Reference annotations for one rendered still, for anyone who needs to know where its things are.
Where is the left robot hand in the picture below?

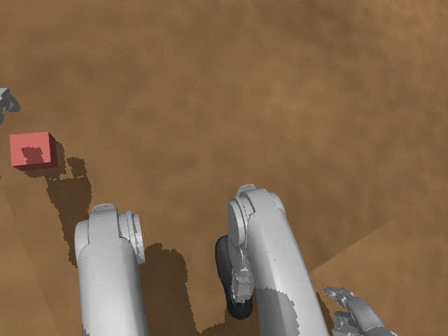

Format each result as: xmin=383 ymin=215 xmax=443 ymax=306
xmin=0 ymin=88 xmax=20 ymax=179

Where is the small box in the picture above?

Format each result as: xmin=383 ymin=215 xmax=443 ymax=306
xmin=10 ymin=132 xmax=58 ymax=171

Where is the right robot foot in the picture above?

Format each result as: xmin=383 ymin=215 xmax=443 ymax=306
xmin=215 ymin=235 xmax=253 ymax=320

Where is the right robot hand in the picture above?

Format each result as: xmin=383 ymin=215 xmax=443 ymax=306
xmin=324 ymin=287 xmax=385 ymax=336

